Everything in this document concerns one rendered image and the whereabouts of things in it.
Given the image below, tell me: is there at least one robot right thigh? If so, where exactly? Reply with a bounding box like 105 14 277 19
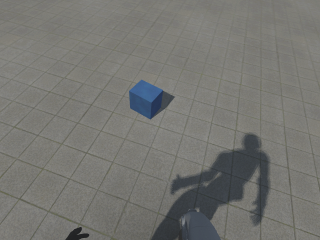
181 211 221 240

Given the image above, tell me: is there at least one carton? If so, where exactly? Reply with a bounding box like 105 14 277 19
129 79 163 119

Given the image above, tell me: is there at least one left robot hand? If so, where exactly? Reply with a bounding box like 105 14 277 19
65 227 89 240

